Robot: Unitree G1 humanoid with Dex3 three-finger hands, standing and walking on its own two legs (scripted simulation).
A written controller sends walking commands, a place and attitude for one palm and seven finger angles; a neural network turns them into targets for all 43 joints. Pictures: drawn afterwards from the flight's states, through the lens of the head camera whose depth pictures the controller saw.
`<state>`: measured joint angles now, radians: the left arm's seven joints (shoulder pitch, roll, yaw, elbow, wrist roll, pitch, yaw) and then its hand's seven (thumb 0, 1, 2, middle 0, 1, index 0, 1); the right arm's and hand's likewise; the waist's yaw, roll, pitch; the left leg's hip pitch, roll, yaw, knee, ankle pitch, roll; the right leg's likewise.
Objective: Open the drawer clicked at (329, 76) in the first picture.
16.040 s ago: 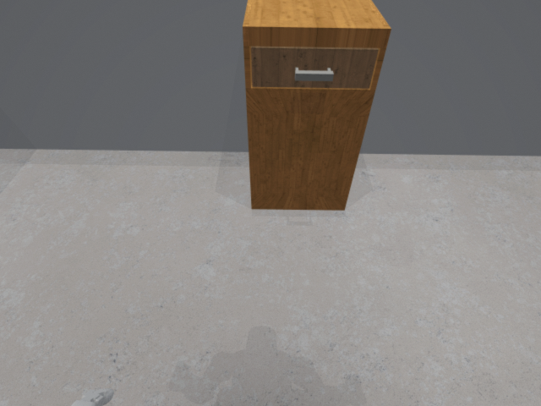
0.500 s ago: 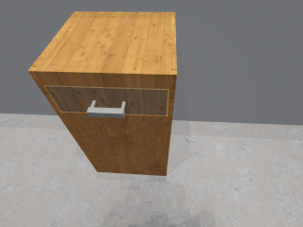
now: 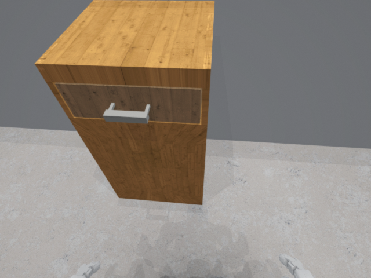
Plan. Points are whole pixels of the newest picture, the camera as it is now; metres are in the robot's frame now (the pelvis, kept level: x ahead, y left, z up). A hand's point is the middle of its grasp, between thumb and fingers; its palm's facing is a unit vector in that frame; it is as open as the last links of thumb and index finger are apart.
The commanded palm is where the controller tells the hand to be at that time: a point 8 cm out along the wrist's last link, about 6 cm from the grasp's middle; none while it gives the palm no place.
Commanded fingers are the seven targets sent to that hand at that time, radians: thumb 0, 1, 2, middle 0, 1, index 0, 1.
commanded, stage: relax the arm and regain balance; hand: left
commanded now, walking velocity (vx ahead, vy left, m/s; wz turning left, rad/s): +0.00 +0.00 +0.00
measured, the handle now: (128, 111) +0.56 +0.21 +0.00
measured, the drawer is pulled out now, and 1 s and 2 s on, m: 0.00 0.00 0.00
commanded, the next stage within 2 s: come to a stop and stand still in 0.88 s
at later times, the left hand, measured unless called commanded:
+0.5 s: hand out of the picture +0.11 +0.20 -0.12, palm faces -0.03 -0.95 -0.32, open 16.3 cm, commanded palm none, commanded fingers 0.00 -0.50 0.30 -0.15 -0.30 -0.15 -0.30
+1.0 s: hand out of the picture +0.11 +0.22 -0.12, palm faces +0.02 -0.95 -0.32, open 16.3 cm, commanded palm none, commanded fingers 0.00 -0.50 0.30 -0.15 -0.30 -0.15 -0.30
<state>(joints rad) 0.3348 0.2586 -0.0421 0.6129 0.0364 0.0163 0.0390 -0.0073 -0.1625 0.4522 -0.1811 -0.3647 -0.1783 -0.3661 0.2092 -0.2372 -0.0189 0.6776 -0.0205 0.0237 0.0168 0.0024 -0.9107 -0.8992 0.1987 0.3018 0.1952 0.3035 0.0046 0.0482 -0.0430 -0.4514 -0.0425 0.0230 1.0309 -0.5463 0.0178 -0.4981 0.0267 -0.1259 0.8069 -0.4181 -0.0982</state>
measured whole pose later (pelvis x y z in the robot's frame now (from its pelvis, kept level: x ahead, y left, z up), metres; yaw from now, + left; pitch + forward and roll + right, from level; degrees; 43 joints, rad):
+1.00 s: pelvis +0.02 -0.01 +0.04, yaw -1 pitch +0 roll +1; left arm 0.16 0.28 0.02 1.02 0.00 0.00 0.02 0.03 -0.50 0.31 -0.16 -0.30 -0.15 -0.30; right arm 0.19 -0.22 0.02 1.06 -0.02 -0.01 0.00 0.00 -0.91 -0.90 0.20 0.30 0.20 0.30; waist 0.01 0.02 0.01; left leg -0.15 0.03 0.05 0.45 -0.29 -0.02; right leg -0.22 -0.01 -0.01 0.49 -0.27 0.00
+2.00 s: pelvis -0.01 +0.03 +0.04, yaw +0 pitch -2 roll +0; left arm 0.27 0.30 0.00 1.06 0.02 0.02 0.04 0.00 -0.56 0.29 -0.16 -0.30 -0.15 -0.30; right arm 0.25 -0.21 0.00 1.11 -0.01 0.02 0.01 0.00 -0.91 -0.90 0.20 0.30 0.20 0.30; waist 0.01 0.01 0.04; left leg -0.14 -0.03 0.05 0.41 -0.23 0.04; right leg -0.18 -0.06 0.00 0.39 -0.17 0.06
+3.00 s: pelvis +0.00 +0.03 +0.03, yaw -1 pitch -1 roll +0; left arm 0.35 0.16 -0.04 1.12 0.03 -0.01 0.03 -0.04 -0.50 0.30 -0.15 -0.30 -0.15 -0.30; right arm 0.32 -0.18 0.01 1.06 -0.01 -0.01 -0.01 0.00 -0.91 -0.90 0.20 0.30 0.20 0.30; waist 0.00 0.05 0.00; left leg -0.19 -0.02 0.07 0.52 -0.32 0.04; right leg -0.24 -0.06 0.02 0.53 -0.27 0.04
